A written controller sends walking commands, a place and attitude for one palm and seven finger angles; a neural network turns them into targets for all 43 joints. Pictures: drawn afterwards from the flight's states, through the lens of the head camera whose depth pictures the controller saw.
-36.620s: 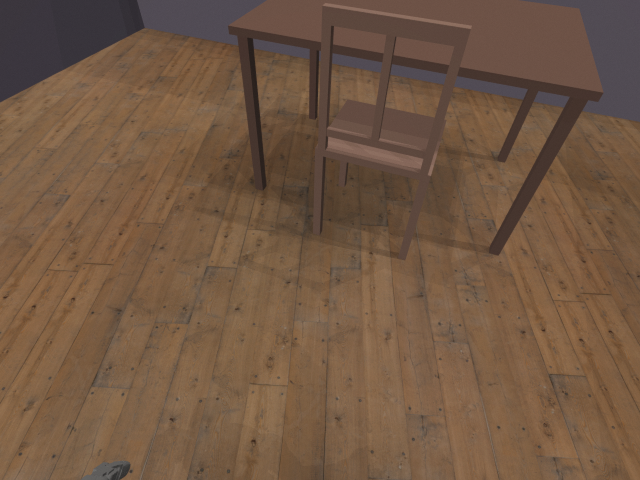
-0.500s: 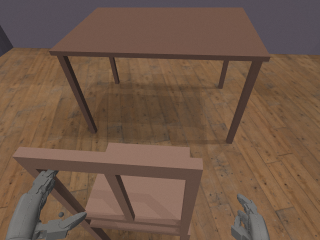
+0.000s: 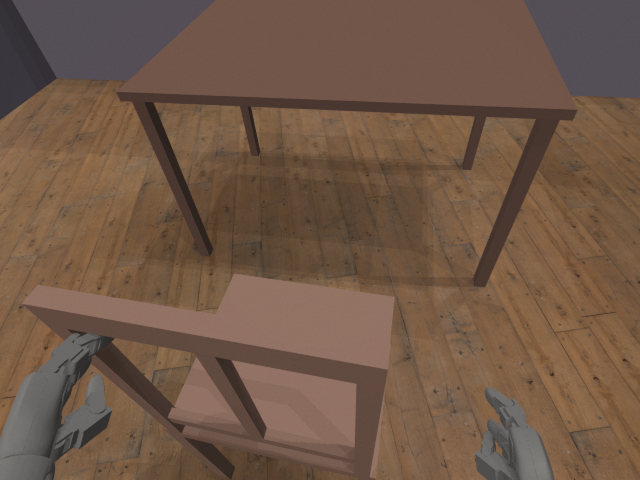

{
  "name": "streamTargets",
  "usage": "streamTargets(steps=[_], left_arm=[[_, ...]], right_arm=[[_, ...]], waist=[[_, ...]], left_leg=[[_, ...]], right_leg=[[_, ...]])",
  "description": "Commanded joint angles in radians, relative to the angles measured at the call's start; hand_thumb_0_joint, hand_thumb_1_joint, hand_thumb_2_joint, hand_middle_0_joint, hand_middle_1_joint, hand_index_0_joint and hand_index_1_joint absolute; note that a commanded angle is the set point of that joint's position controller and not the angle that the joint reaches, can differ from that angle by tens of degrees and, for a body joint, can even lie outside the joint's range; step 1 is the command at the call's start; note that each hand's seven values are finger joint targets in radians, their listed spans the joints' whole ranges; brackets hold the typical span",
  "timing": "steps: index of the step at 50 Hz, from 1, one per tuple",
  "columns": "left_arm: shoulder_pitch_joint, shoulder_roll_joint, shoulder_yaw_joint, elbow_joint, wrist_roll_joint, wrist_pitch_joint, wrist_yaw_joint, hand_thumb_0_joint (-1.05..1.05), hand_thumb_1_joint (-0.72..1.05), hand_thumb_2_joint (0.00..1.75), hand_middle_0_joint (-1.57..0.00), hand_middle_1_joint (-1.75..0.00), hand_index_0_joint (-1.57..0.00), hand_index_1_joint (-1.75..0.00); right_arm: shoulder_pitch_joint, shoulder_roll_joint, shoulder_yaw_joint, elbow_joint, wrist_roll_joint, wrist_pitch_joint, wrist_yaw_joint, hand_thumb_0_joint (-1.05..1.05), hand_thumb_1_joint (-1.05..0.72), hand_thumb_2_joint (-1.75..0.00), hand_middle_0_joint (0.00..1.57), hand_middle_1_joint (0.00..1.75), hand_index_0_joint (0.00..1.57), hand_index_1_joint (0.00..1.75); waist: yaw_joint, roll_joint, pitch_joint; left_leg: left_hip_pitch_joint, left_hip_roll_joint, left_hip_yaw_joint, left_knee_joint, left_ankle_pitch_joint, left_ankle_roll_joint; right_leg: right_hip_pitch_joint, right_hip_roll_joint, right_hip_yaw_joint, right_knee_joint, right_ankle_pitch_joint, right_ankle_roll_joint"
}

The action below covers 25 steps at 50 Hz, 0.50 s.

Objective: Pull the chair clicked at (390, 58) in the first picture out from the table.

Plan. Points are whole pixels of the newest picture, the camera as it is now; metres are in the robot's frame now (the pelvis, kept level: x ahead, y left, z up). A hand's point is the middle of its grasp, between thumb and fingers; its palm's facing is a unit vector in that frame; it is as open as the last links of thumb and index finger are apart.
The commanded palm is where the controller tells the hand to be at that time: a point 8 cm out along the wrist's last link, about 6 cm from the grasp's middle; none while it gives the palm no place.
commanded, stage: draw the hand back to the body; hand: left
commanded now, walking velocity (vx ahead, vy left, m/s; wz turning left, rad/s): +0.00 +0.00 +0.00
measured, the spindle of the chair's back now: (237, 397) +0.22 +0.17 -0.07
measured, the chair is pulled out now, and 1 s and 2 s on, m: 0.60 0.60 0.60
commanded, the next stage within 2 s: step back with the hand held close in 0.12 s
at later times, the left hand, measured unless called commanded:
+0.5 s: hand (95, 421) +0.13 +0.27 +0.07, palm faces +0.16 -0.81 -0.57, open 6.8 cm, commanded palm +0.09 +0.30 +0.18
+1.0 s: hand out of the picture +0.06 +0.29 +0.12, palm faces +0.45 -0.78 -0.43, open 7.4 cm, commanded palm -0.01 +0.32 +0.18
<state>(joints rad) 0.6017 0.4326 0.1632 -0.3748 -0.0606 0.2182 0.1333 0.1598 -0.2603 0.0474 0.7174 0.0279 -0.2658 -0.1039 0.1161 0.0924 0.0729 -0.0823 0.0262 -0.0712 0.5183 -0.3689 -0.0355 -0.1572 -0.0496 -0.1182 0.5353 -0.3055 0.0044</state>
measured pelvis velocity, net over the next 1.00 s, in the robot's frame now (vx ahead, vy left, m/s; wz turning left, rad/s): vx -0.15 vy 0.02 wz -0.01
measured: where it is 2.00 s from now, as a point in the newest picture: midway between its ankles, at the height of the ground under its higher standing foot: outside the picture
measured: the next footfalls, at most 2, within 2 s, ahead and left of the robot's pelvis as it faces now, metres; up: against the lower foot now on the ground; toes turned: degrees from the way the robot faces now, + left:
right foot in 1.12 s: -0.12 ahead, -0.12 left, +0.00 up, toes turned +4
left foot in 1.34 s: -0.19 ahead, +0.16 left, +0.00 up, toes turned +8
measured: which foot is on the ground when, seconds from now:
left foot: down 0.00-1.00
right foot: down 0.00-0.98, up 1.00-1.00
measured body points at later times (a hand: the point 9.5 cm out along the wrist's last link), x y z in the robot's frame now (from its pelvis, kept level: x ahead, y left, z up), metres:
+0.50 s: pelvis -0.05 +0.00 +0.00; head +0.02 -0.01 +0.45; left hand +0.12 +0.31 +0.10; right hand +0.17 -0.21 -0.09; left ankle -0.05 +0.15 -0.73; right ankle -0.01 -0.12 -0.73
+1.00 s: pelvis -0.15 +0.02 -0.01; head -0.16 +0.02 +0.44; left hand +0.03 +0.33 +0.15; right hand +0.00 -0.22 -0.10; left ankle -0.07 +0.15 -0.73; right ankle -0.02 -0.12 -0.72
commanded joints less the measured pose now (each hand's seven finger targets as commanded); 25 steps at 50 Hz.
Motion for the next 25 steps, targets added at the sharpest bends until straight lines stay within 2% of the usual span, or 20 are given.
streamTargets(steps=[1, 3, 4, 5, 6, 8, 9, 10, 11, 12, 13, 14, 15, 17, 18, 19, 20, 22, 23, 25], left_arm=[[-0.312, 0.271, 0.327, -0.531, 0.019, -0.247, 0.086, 0.00, 0.90, 0.90, -0.20, -0.30, -0.20, -0.30], [-0.323, 0.269, 0.320, -0.533, 0.019, -0.247, 0.083, 0.00, 0.90, 0.90, -0.20, -0.30, -0.20, -0.30], [-0.325, 0.286, 0.338, -0.519, 0.019, -0.240, 0.080, 0.00, 0.90, 0.90, -0.20, -0.30, -0.20, -0.30], [-0.316, 0.260, 0.310, -0.540, 0.019, -0.245, 0.079, 0.00, 0.90, 0.90, -0.20, -0.30, -0.20, -0.30], [-0.310, 0.281, 0.332, -0.532, 0.016, -0.247, 0.080, 0.00, 0.90, 0.90, -0.20, -0.30, -0.20, -0.30], [-0.318, 0.274, 0.323, -0.529, 0.017, -0.246, 0.077, 0.00, 0.90, 0.90, -0.20, -0.30, -0.20, -0.30], [-0.324, 0.284, 0.333, -0.520, 0.019, -0.239, 0.073, 0.00, 0.90, 0.90, -0.20, -0.30, -0.20, -0.30], [-0.316, 0.258, 0.309, -0.533, 0.018, -0.242, 0.072, 0.00, 0.90, 0.90, -0.20, -0.30, -0.20, -0.30], [-0.322, 0.284, 0.332, -0.530, 0.015, -0.246, 0.073, 0.00, 0.90, 0.90, -0.20, -0.30, -0.20, -0.30], [-0.345, 0.247, 0.288, -0.556, 0.019, -0.250, 0.068, 0.00, 0.90, 0.90, -0.20, -0.30, -0.20, -0.30], [-0.506, 0.432, 0.423, -0.525, -0.025, -0.300, 0.043, 0.00, 0.90, 0.90, -0.20, -0.30, -0.20, -0.30], [-0.532, 0.422, 0.417, -0.490, -0.013, -0.301, 0.027, 0.00, 0.90, 0.90, -0.20, -0.30, -0.20, -0.30], [-0.444, 0.322, 0.347, -0.454, -0.018, -0.285, 0.025, 0.00, 0.90, 0.90, -0.20, -0.30, -0.20, -0.30], [-0.412, 0.300, 0.323, -0.453, -0.015, -0.281, 0.025, 0.00, 0.90, 0.90, -0.20, -0.30, -0.20, -0.30], [-0.382, 0.311, 0.332, -0.468, -0.012, -0.288, 0.029, 0.00, 0.90, 0.90, -0.20, -0.30, -0.20, -0.30], [-0.337, 0.329, 0.349, -0.484, -0.010, -0.292, 0.030, 0.00, 0.90, 0.90, -0.20, -0.30, -0.20, -0.30], [-0.274, 0.312, 0.343, -0.504, -0.009, -0.302, 0.036, 0.00, 0.90, 0.90, -0.20, -0.30, -0.20, -0.30], [-0.230, 0.330, 0.363, -0.570, -0.009, -0.318, 0.044, 0.00, 0.90, 0.90, -0.20, -0.30, -0.20, -0.30], [-0.200, 0.334, 0.372, -0.589, -0.008, -0.322, 0.047, 0.00, 0.90, 0.90, -0.20, -0.30, -0.20, -0.30], [-0.113, 0.332, 0.386, -0.598, -0.013, -0.329, 0.049, 0.00, 0.90, 0.90, -0.20, -0.30, -0.20, -0.30]], right_arm=[[-0.109, -0.081, -0.024, -0.150, 0.004, -0.060, -0.009, 0.00, -0.90, -0.90, 0.20, 0.30, 0.20, 0.30], [-0.116, -0.085, -0.023, -0.151, 0.005, -0.061, -0.009, 0.00, -0.90, -0.90, 0.20, 0.30, 0.20, 0.30], [-0.132, -0.091, -0.026, -0.149, 0.007, -0.064, -0.008, 0.00, -0.90, -0.90, 0.20, 0.30, 0.20, 0.30], [-0.117, -0.079, -0.014, -0.154, 0.009, -0.062, -0.008, 0.00, -0.90, -0.90, 0.20, 0.30, 0.20, 0.30], [-0.117, -0.080, -0.020, -0.151, 0.010, -0.061, -0.008, 0.00, -0.90, -0.90, 0.20, 0.30, 0.20, 0.30], [-0.121, -0.081, -0.016, -0.152, 0.009, -0.060, -0.007, 0.00, -0.90, -0.90, 0.20, 0.30, 0.20, 0.30], [-0.137, -0.087, -0.019, -0.151, 0.010, -0.063, -0.005, 0.00, -0.90, -0.90, 0.20, 0.30, 0.20, 0.30], [-0.122, -0.074, -0.008, -0.157, 0.013, -0.059, -0.005, 0.00, -0.90, -0.90, 0.20, 0.30, 0.20, 0.30], [-0.122, -0.079, -0.014, -0.154, 0.011, -0.058, -0.006, 0.00, -0.90, -0.90, 0.20, 0.30, 0.20, 0.30], [-0.122, -0.082, -0.010, -0.158, 0.007, -0.063, -0.004, 0.00, -0.90, -0.90, 0.20, 0.30, 0.20, 0.30], [-0.063, -0.098, -0.043, -0.242, 0.052, 0.007, -0.016, 0.00, -0.90, -0.90, 0.20, 0.30, 0.20, 0.30], [-0.079, -0.091, -0.036, -0.250, 0.052, 0.034, -0.017, 0.00, -0.90, -0.90, 0.20, 0.30, 0.20, 0.30], [-0.090, -0.072, -0.036, -0.253, 0.048, 0.052, -0.022, 0.00, -0.90, -0.90, 0.20, 0.30, 0.20, 0.30], [-0.093, -0.084, -0.042, -0.260, 0.043, 0.079, -0.020, 0.00, -0.90, -0.90, 0.20, 0.30, 0.20, 0.30], [-0.095, -0.082, -0.042, -0.267, 0.041, 0.090, -0.019, 0.00, -0.90, -0.90, 0.20, 0.30, 0.20, 0.30], [-0.113, -0.089, -0.045, -0.277, 0.042, 0.096, -0.019, 0.00, -0.90, -0.90, 0.20, 0.30, 0.20, 0.30], [-0.101, -0.072, -0.041, -0.284, 0.039, 0.111, -0.018, 0.00, -0.90, -0.90, 0.20, 0.30, 0.20, 0.30], [-0.101, -0.077, -0.053, -0.296, 0.035, 0.125, -0.013, 0.00, -0.90, -0.90, 0.20, 0.30, 0.20, 0.30], [-0.102, -0.073, -0.057, -0.303, 0.035, 0.130, -0.012, 0.00, -0.90, -0.90, 0.20, 0.30, 0.20, 0.30], [-0.099, -0.068, -0.061, -0.309, 0.039, 0.140, -0.013, 0.00, -0.90, -0.90, 0.20, 0.30, 0.20, 0.30]], waist=[[-0.029, 0.106, -0.236], [-0.030, 0.073, -0.244], [-0.029, 0.111, -0.262], [-0.030, 0.125, -0.239], [-0.029, 0.119, -0.248], [-0.030, 0.102, -0.250], [-0.030, 0.135, -0.260], [-0.030, 0.144, -0.235], [-0.029, 0.123, -0.238], [-0.034, 0.111, -0.249], [-0.061, -0.013, -0.099], [-0.068, 0.040, -0.170], [-0.070, 0.033, -0.119], [-0.069, 0.073, -0.171], [-0.062, 0.091, -0.219], [-0.060, 0.158, -0.290], [-0.053, 0.171, -0.299], [-0.051, 0.155, -0.336], [-0.047, 0.121, -0.347], [-0.045, 0.117, -0.369]], left_leg=[[0.000, 0.003, 0.009, -0.056, 0.495, 0.040], [0.000, 0.004, 0.005, -0.057, 0.505, 0.041], [0.006, -0.001, 0.009, -0.057, 0.460, 0.042], [-0.004, -0.002, 0.013, -0.058, 0.490, 0.042], [0.004, -0.001, 0.010, -0.055, 0.502, 0.041], [0.003, -0.001, 0.011, -0.056, 0.526, 0.040], [0.005, -0.006, 0.008, -0.062, 0.477, 0.039], [-0.002, -0.002, 0.012, -0.067, 0.500, 0.038], [0.005, -0.001, 0.007, -0.062, 0.513, 0.039], [0.011, 0.000, 0.005, -0.067, 0.512, 0.038], [-0.016, 0.038, -0.025, -0.061, 0.561, 0.043], [0.021, 0.032, -0.024, -0.084, 0.510, 0.037], [0.000, 0.041, -0.019, -0.083, 0.576, 0.030], [0.030, 0.050, -0.022, -0.090, 0.675, 0.027], [0.044, 0.057, -0.027, -0.090, 0.703, 0.030], [0.088, 0.055, -0.030, -0.103, 0.696, 0.038], [0.066, 0.067, -0.039, -0.096, 0.735, 0.042], [0.022, 0.078, -0.054, -0.081, 0.749, 0.046], [-0.002, 0.080, -0.058, -0.073, 0.725, 0.047], [-0.025, 0.084, -0.068, -0.065, 0.644, 0.052]], right_leg=[[0.105, -0.031, 0.045, -0.040, 0.380, -0.036], [0.109, -0.031, 0.047, -0.033, 0.386, -0.035], [0.106, -0.031, 0.072, -0.042, 0.359, -0.037], [0.108, -0.036, 0.054, -0.046, 0.383, -0.039], [0.111, -0.035, 0.060, -0.042, 0.397, -0.039], [0.119, -0.035, 0.056, -0.040, 0.414, -0.037], [0.115, -0.031, 0.080, -0.048, 0.372, -0.041], [0.111, -0.036, 0.059, -0.054, 0.378, -0.040], [0.113, -0.032, 0.060, -0.049, 0.394, -0.040], [0.115, -0.034, 0.051, -0.043, 0.386, -0.035], [0.023, -0.067, 0.165, -0.076, 0.555, -0.047], [0.042, -0.087, 0.185, -0.075, 0.570, -0.053], [0.050, -0.097, 0.142, -0.062, 0.623, -0.049], [0.077, -0.093, 0.121, -0.026, 0.618, -0.038], [0.104, -0.092, 0.116, -0.014, 0.609, -0.035], [0.111, -0.083, 0.137, 0.001, 0.568, -0.033], [0.144, -0.087, 0.113, 0.006, 0.569, -0.032], [0.185, -0.094, 0.106, 0.027, 0.581, -0.032], [0.194, -0.099, 0.100, 0.026, 0.578, -0.031], [0.186, -0.106, 0.106, 0.012, 0.532, -0.034]])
